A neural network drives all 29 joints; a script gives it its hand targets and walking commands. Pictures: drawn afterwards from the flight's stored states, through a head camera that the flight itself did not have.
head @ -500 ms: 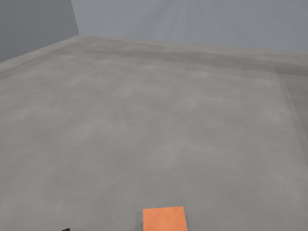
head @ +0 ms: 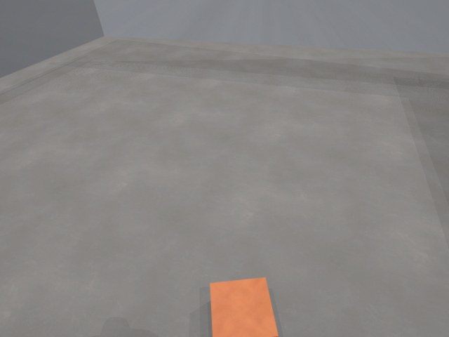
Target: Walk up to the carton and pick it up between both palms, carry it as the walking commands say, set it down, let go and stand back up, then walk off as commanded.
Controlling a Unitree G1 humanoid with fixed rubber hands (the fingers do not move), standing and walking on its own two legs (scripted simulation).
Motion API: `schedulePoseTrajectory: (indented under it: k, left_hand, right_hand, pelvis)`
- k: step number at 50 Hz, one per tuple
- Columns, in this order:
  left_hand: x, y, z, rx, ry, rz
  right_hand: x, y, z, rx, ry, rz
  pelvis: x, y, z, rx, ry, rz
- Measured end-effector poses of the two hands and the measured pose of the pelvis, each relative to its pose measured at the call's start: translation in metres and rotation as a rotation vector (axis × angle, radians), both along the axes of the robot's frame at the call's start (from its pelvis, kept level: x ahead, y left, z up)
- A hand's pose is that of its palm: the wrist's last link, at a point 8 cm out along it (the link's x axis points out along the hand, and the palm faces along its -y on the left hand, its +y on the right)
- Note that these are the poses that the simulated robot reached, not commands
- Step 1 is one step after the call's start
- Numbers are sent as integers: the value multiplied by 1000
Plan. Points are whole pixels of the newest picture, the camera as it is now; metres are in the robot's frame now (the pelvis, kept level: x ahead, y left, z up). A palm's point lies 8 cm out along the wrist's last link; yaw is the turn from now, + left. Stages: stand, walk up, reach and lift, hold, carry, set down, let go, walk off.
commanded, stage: stand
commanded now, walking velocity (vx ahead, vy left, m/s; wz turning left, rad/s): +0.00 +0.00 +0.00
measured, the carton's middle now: (241, 315) +0.45 +0.00 -0.70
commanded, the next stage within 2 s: walk off in 0.98 s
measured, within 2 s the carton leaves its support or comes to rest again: neither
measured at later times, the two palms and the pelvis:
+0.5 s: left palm out of the picture +0.03 +0.27 -0.11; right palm out of the picture +0.02 -0.30 -0.12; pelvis -0.03 -0.01 +0.00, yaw +1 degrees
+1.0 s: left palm out of the picture +0.03 +0.26 -0.12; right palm out of the picture +0.02 -0.30 -0.13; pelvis -0.02 -0.02 +0.00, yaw +1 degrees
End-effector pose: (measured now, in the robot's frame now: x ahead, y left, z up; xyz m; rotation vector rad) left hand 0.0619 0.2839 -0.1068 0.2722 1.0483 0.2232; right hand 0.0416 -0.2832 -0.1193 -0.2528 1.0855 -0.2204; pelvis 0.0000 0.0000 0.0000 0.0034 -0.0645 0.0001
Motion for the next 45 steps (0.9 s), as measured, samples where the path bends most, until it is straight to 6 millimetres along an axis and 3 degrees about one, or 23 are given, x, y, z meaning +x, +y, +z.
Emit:
schedulePoseTrajectory:
  k: [10,19,31,45]
  left_hand:
    - [-20,0,-4,10,63,6]
    - [-25,-10,-6,-9,76,5]
    - [-35,-10,-7,-1,112,6]
    - [-36,-17,-9,-1,153,9]
  right_hand:
    - [-17,-5,-5,7,49,-7]
    - [-20,-10,-5,9,73,9]
    - [-26,-15,-5,9,108,14]
    - [-29,-18,-9,16,151,18]
  pelvis:
    - [-12,-4,0,5,-15,4]
    - [-21,-8,1,3,-23,7]
    - [-28,-14,2,-3,-17,16]
    - [-26,-19,2,1,-7,21]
